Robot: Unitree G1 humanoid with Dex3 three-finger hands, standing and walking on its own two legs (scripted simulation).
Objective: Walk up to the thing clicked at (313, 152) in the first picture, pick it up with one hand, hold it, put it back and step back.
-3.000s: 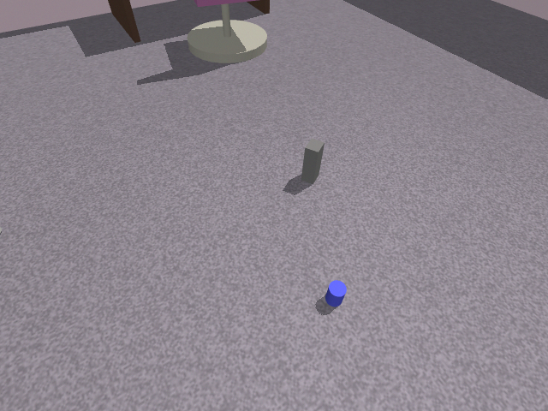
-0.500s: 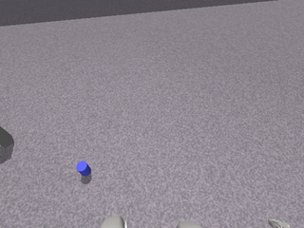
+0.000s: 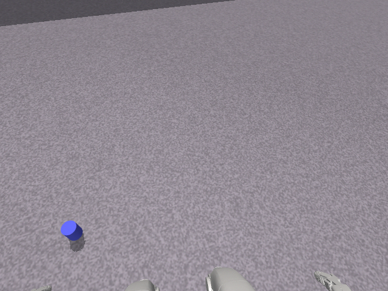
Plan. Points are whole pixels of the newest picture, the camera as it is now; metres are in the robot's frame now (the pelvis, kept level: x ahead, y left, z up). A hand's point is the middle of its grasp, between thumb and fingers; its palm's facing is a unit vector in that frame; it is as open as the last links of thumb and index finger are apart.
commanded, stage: walk up
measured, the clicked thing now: out of the picture +0.57 +1.19 -0.64
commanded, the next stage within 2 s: stand in 1.10 s
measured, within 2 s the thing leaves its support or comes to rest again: neither
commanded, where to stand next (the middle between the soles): +0.07 +0.01 m, yaw -5 degrees
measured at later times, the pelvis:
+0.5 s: pelvis +0.00 -0.01 +0.00, yaw -6 degrees
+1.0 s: pelvis +0.01 +0.01 +0.02, yaw -9 degrees
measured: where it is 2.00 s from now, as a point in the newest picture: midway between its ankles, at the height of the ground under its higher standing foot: outside the picture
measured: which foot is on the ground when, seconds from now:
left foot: down 0.00-1.00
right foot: up 0.00-0.08, down 0.10-1.00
